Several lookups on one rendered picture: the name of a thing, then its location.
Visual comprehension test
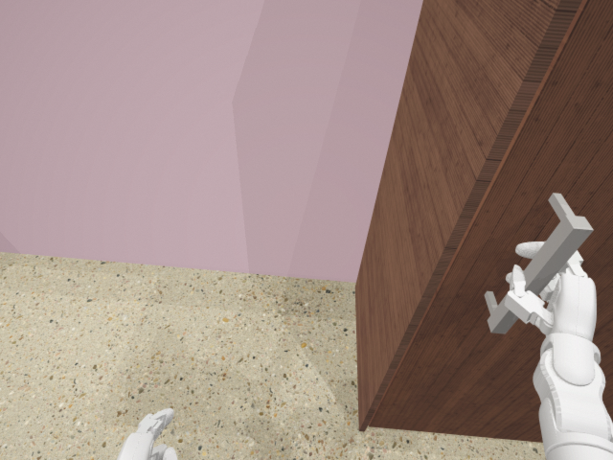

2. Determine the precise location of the wardrobe door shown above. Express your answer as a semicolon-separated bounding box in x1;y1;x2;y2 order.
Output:
369;0;613;443

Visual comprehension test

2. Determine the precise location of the robot left hand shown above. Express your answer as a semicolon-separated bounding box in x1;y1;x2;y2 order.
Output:
117;408;177;460

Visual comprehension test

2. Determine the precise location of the handle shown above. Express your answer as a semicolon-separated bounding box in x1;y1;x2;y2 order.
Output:
485;193;594;334

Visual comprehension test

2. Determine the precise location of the robot right hand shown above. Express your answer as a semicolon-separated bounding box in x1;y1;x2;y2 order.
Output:
505;241;597;342

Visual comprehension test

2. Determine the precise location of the right robot forearm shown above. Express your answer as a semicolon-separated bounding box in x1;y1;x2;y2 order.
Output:
533;333;613;460

